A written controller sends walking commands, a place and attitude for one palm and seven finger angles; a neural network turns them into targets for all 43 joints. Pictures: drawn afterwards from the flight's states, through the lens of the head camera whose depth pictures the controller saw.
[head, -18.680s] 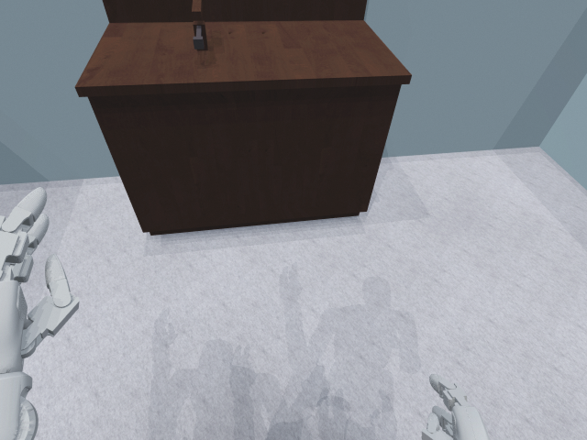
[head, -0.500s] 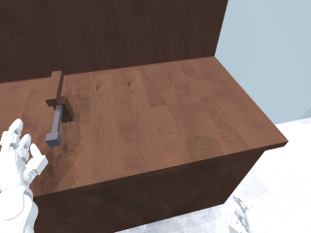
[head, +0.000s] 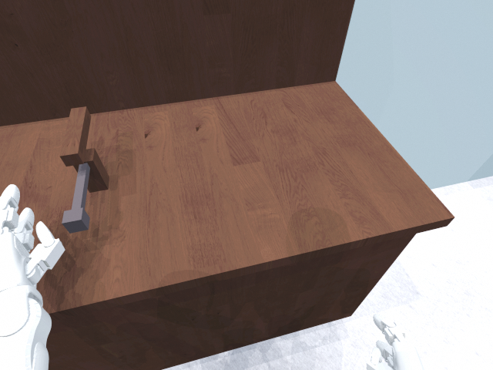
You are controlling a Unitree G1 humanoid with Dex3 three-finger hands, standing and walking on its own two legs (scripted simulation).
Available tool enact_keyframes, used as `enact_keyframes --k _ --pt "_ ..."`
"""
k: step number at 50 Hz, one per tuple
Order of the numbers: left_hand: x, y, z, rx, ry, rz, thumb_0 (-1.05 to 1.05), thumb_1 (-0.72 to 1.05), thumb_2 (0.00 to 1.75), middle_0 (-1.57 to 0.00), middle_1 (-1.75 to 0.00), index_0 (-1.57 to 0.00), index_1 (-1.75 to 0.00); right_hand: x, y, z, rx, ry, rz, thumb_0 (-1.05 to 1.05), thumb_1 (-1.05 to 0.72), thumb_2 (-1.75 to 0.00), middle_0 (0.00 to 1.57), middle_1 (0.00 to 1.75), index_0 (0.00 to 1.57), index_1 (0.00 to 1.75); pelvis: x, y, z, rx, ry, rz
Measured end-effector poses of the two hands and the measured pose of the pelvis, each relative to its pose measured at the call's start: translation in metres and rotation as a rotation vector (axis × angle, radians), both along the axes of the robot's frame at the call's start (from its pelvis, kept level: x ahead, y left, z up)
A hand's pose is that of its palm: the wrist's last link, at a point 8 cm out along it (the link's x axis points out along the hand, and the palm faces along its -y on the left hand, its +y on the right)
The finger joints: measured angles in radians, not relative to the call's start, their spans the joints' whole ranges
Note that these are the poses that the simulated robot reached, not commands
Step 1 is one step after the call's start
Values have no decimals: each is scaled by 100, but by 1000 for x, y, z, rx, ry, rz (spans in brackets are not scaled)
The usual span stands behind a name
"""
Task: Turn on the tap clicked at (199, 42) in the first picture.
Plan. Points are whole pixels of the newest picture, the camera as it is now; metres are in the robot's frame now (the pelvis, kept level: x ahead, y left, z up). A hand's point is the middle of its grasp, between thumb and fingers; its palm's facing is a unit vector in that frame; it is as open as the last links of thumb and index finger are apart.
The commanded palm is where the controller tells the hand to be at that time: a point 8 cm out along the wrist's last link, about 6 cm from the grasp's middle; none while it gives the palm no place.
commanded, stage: reach beside the lever's end, fingers flat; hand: left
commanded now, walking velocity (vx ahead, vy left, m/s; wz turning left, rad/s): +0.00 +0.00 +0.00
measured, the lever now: (76, 220) +0.31 +0.31 +0.08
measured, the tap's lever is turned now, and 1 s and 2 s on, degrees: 0 0 18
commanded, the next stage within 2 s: push the lever round in 0.54 s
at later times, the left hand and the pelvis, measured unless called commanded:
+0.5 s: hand (48, 246) +0.26 +0.33 +0.08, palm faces +0.57 -0.81 -0.11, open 7.8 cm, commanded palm +0.22 +0.36 +0.08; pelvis +0.00 +0.00 +0.00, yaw +0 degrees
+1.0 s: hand (63, 241) +0.28 +0.32 +0.07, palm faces +0.56 -0.82 -0.10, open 7.8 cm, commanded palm +0.23 +0.34 +0.08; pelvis +0.00 +0.01 +0.00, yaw +0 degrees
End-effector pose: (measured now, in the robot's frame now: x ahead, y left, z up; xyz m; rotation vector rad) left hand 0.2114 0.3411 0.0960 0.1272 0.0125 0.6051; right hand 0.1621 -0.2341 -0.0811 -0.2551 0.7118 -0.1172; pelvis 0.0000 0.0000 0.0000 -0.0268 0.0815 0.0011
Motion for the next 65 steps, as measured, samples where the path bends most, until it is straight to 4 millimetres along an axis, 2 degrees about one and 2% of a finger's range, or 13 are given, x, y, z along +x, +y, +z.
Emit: enact_keyframes --k 13,24,29,38,52,65 --pt "12 13 -6 -5 6 -2 2 90 90 -15 -15 -15 -15 -13 -11 -6 -16 40 -26 2 -90 -90 20 30 21 30 -2 -2 -3 -4 20 -3" --pt "1 20 -11 -6 -2 8 2 90 90 -15 -15 -15 -15 -20 -12 -7 -22 55 -42 2 -90 -90 20 30 21 30 -2 1 -4 -9 24 -4" --pt "5 23 -17 -22 6 13 2 90 90 -15 -15 -15 -15 -17 -8 -9 -32 60 -29 2 -90 -90 20 30 21 30 -4 2 -5 -11 28 3" --pt "26 18 -14 -19 1 -28 2 90 90 -15 -15 -15 -15 -11 1 -6 -16 41 -28 2 -90 -90 20 30 21 30 -1 6 -5 -13 38 -5" --pt "15 8 -21 -25 -5 -5 2 90 90 -15 -15 -15 -15 -5 6 -5 -17 46 -17 2 -90 -90 20 30 21 30 5 12 -5 -15 35 -4" --pt "22 -3 -19 -35 -9 -12 1 90 90 -15 -15 -15 -15 1 11 -4 -6 34 -3 2 -90 -90 20 30 21 30 2 10 -6 -13 31 1"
